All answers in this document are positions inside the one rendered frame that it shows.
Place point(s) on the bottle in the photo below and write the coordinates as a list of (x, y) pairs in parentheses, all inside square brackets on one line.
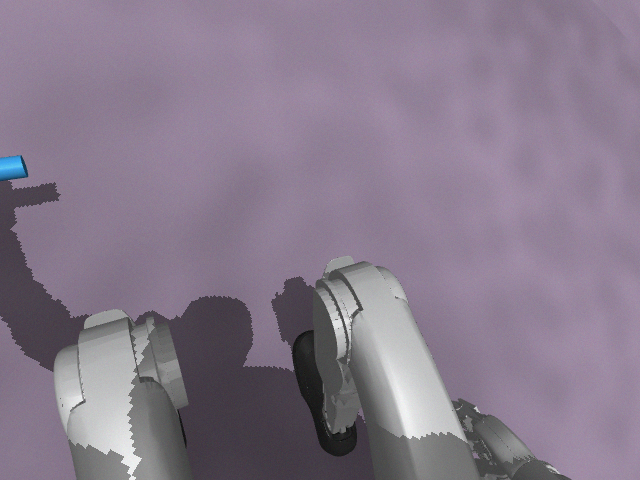
[(12, 167)]

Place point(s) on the right robot arm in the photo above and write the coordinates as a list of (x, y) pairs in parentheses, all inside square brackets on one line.
[(538, 470)]

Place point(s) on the right robot foot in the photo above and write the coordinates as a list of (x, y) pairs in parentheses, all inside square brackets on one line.
[(311, 388)]

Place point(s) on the right robot hand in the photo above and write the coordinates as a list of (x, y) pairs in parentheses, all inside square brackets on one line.
[(500, 450)]

